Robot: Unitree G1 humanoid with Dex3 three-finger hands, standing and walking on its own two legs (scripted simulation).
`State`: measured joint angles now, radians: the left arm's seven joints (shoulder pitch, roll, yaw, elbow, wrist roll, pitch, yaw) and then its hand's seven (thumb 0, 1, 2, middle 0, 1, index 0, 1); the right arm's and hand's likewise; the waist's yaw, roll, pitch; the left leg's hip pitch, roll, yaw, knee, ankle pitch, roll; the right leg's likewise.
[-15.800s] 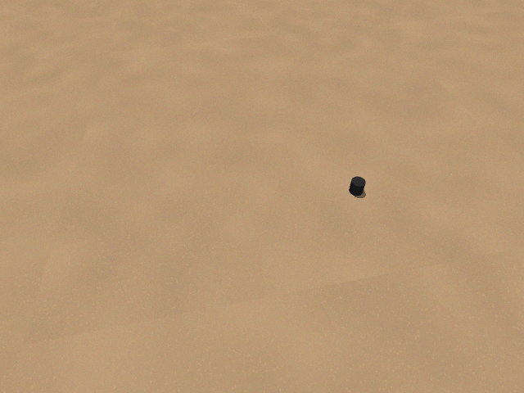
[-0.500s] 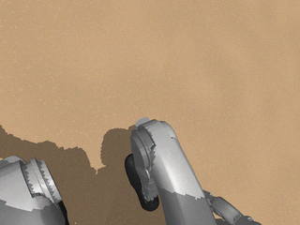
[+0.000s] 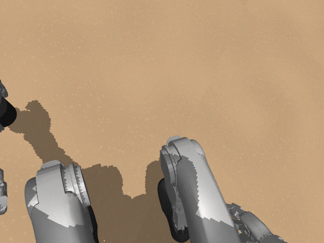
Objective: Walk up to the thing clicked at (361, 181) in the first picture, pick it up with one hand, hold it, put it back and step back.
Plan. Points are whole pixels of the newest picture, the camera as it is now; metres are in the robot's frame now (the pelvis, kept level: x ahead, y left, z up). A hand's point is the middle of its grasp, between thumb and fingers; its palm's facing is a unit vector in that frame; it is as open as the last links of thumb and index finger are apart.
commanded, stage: settle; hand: left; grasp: from above
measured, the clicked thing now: out of the picture +0.45 +0.35 -0.20
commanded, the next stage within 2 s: lift in 0.32 s
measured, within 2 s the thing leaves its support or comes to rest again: neither
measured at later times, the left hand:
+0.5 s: hand out of the picture +0.43 +0.34 -0.12, palm faces -0.43 -0.09 -0.90, open 9.8 cm
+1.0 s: hand out of the picture +0.37 +0.35 +0.00, palm faces -0.43 -0.12 -0.89, open 9.8 cm
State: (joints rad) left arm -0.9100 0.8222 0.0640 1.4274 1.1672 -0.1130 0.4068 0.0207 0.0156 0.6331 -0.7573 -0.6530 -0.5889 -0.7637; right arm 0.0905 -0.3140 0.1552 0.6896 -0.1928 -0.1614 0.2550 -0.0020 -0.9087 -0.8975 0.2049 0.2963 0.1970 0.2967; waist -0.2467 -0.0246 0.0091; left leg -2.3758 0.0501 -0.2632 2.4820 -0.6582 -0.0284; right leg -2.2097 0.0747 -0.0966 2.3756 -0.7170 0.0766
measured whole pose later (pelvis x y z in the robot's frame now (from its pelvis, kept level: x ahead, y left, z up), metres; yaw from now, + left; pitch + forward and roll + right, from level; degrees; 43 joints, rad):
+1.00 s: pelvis -0.01 -0.01 +0.10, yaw +7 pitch +33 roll -7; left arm -0.69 0.65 0.01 0.95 1.06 -0.09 0.08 0.02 0.01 0.64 -0.71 -0.77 -0.60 -0.80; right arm 0.18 -0.27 -0.01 0.65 -0.05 0.04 0.09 0.00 -0.92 -0.90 0.21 0.30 0.20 0.30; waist -0.12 0.05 -0.16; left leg -2.12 0.05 -0.14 2.13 -0.60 -0.02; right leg -2.00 0.01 -0.03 2.09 -0.68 0.06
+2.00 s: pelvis +0.05 +0.00 +0.40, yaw +12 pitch +13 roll -2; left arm -0.35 0.40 -0.17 0.84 0.99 0.04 0.14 0.02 0.02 0.63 -0.67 -0.81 -0.60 -0.80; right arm 0.25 -0.24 -0.04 0.73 0.03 0.00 -0.04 0.00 -0.91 -0.90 0.21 0.30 0.20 0.30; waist -0.05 0.04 -0.11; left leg -0.82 0.06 0.00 1.00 -0.40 -0.02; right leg -0.76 -0.02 0.01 0.98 -0.44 0.04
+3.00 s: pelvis +0.07 +0.01 +0.45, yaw +11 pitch +4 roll +0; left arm -0.26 0.38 -0.22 0.69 0.99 0.04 0.01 0.02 0.03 0.62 -0.66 -0.84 -0.59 -0.81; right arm 0.22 -0.25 -0.05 0.68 0.05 0.07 -0.04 0.01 -0.90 -0.90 0.21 0.30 0.20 0.30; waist 0.00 0.05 -0.05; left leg -0.40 0.05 0.05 0.60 -0.27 -0.02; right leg -0.36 -0.03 0.03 0.61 -0.31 0.04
